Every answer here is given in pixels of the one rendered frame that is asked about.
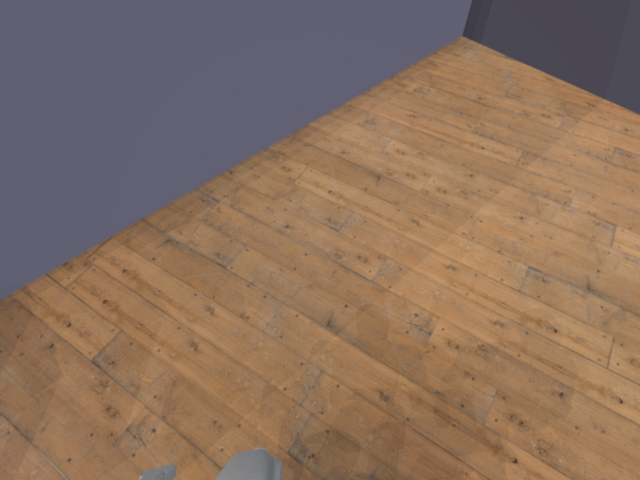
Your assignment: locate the left robot thigh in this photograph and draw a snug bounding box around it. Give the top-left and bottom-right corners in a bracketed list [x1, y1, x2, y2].
[215, 450, 282, 480]

